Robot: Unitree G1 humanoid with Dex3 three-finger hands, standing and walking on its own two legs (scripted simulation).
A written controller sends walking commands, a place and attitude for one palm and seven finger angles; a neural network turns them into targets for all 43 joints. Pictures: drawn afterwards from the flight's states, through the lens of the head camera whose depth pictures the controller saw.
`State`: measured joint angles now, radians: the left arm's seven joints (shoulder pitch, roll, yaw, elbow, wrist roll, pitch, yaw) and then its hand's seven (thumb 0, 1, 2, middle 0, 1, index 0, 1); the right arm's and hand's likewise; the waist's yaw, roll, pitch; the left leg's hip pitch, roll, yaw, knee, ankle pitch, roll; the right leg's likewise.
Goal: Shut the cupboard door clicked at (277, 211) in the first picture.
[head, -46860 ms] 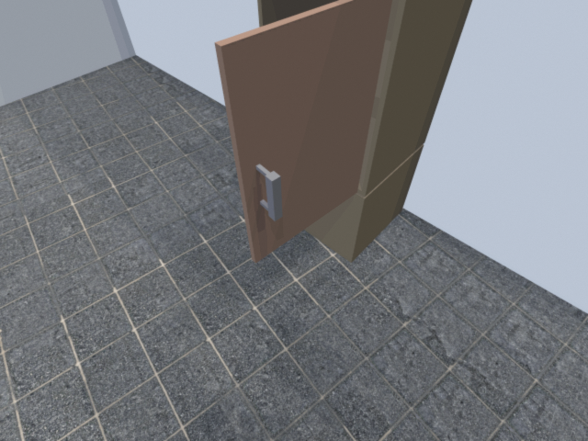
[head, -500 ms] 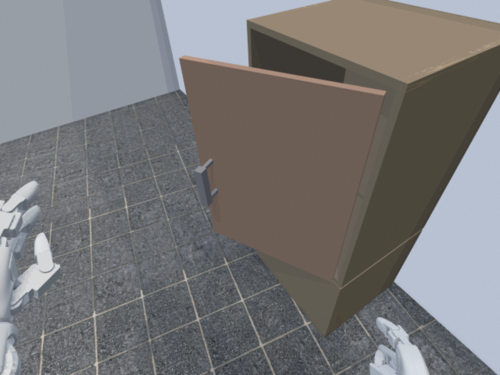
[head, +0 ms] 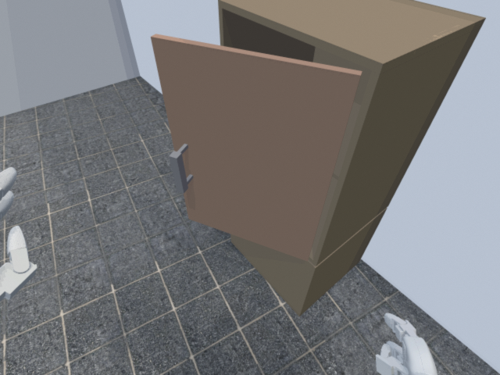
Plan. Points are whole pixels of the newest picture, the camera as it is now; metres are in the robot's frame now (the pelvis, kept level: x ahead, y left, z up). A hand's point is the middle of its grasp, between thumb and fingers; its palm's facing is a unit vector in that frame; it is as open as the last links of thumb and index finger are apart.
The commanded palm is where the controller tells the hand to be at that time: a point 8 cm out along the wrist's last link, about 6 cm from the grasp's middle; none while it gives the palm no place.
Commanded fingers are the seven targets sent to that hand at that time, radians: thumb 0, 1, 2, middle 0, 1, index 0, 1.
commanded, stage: step back with the hand held close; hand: left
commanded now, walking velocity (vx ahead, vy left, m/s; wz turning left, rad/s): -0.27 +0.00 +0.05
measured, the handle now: (183, 168) +0.64 +0.20 -0.07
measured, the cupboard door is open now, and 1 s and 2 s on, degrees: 28 28 28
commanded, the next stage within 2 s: stop stepping back and stand still in 0.80 s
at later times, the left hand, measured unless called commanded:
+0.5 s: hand out of the picture +0.11 +0.27 +0.16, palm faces +0.39 -0.79 -0.47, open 7.4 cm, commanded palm +0.03 +0.31 +0.18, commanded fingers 0.00 0.90 0.90 -0.20 -0.30 -0.20 -0.30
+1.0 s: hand out of the picture +0.00 +0.29 +0.16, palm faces +0.42 -0.78 -0.47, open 7.4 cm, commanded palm -0.08 +0.32 +0.18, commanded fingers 0.00 0.90 0.90 -0.20 -0.30 -0.20 -0.30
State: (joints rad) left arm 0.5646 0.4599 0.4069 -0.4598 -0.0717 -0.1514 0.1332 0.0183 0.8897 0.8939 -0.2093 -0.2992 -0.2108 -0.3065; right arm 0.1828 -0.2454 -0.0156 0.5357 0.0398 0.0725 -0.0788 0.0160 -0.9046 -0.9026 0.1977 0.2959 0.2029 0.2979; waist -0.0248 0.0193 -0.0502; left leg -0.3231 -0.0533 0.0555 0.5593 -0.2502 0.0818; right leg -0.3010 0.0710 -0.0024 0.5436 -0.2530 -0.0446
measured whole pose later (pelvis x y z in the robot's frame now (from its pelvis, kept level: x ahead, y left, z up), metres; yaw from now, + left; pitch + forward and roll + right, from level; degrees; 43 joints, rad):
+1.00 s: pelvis -0.21 +0.01 +0.00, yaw +2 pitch +2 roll -2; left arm 0.53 0.47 0.45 -0.55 -0.03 -0.19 0.14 0.02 0.89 0.89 -0.21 -0.30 -0.21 -0.31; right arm 0.19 -0.16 -0.01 0.59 0.00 -0.08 -0.06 0.02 -0.90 -0.90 0.20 0.30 0.20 0.30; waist -0.02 -0.05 0.00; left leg -0.46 0.04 0.00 0.59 -0.17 0.01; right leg -0.36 0.06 0.02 0.74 -0.32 0.03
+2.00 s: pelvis -0.21 +0.04 -0.01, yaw +2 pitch -2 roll +0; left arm 0.38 0.18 0.02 0.78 0.02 0.07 0.03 0.01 0.97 0.89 -0.20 -0.30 -0.20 -0.30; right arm 0.21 -0.23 0.01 0.89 -0.02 0.02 0.00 0.01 -0.91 -0.90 0.20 0.30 0.20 0.30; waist -0.01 -0.06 -0.01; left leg -0.38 -0.02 0.04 0.60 -0.18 0.04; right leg -0.11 0.02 -0.03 0.59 -0.44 -0.02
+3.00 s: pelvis -0.21 +0.03 +0.01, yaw +0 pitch -2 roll +0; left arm 0.37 0.12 0.01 1.15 0.01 0.00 0.04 0.01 0.91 0.89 -0.20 -0.30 -0.20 -0.30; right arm 0.30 -0.12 -0.01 1.15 -0.01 0.02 -0.04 0.01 -0.91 -0.90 0.20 0.30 0.20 0.30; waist -0.01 -0.02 0.05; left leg -0.27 0.00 0.06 0.42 -0.11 0.03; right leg -0.02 0.04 0.00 0.40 -0.35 -0.03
